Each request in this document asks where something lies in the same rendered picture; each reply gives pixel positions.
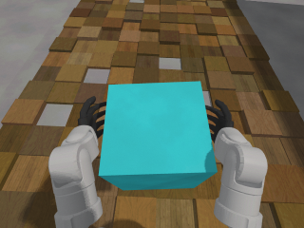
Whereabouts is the robot left forearm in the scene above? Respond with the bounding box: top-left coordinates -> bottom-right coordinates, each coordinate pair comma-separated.
48,125 -> 103,228

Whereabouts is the robot right hand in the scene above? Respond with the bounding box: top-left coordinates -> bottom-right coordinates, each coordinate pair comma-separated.
205,99 -> 234,143

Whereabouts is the robot left hand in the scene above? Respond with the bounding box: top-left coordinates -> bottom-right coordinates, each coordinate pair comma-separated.
78,96 -> 107,139

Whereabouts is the robot right forearm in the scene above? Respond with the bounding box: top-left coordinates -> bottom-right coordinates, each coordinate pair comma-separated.
214,127 -> 268,228

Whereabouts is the carton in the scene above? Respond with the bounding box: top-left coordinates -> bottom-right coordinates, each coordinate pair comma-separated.
98,81 -> 218,191

